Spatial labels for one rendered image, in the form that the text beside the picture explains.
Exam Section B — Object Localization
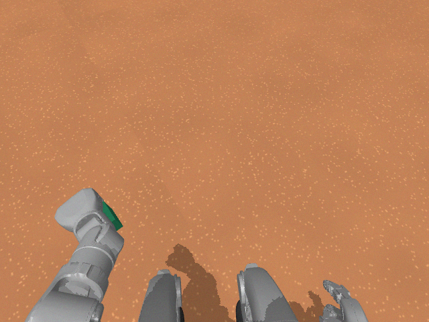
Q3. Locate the left robot hand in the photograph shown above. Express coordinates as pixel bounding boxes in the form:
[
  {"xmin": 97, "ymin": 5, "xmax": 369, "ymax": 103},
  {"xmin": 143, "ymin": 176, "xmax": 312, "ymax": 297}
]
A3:
[{"xmin": 54, "ymin": 188, "xmax": 104, "ymax": 232}]

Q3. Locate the right robot hand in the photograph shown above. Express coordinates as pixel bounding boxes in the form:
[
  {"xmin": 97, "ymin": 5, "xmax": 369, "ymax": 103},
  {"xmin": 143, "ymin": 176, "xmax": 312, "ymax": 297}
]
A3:
[{"xmin": 319, "ymin": 280, "xmax": 368, "ymax": 322}]

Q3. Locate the left robot arm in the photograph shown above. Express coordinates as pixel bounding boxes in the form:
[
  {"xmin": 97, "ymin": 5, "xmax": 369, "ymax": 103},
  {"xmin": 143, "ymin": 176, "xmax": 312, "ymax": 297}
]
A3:
[{"xmin": 25, "ymin": 210, "xmax": 124, "ymax": 322}]

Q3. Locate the cube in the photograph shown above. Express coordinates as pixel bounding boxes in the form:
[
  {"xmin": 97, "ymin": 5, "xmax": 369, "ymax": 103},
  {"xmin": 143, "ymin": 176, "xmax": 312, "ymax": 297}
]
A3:
[{"xmin": 103, "ymin": 201, "xmax": 123, "ymax": 231}]

